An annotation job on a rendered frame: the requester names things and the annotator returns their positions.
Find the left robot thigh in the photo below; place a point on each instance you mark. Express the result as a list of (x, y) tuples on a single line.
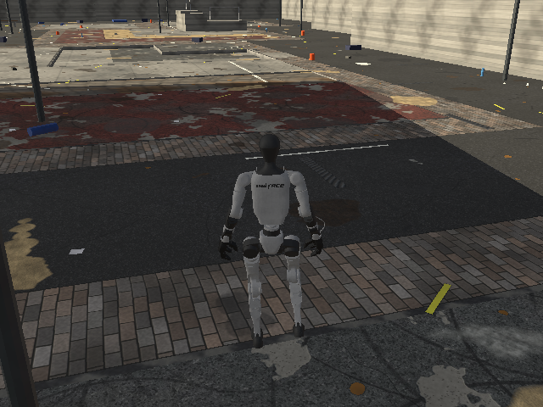
[(251, 251)]

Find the robot left upper arm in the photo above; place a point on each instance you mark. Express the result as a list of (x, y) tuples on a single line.
[(243, 180)]

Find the robot right upper arm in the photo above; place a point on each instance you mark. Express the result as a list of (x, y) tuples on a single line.
[(297, 179)]

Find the right robot hand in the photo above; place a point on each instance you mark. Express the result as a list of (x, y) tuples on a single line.
[(315, 243)]

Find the robot right forearm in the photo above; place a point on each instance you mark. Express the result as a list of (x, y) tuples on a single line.
[(312, 225)]

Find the right robot thigh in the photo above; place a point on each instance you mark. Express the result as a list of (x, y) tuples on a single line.
[(291, 249)]

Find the left robot hand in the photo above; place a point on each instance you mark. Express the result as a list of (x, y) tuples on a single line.
[(223, 247)]

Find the robot thigh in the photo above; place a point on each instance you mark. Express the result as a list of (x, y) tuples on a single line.
[(251, 251), (291, 249)]

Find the robot left forearm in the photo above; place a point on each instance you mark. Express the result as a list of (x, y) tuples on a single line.
[(229, 227)]

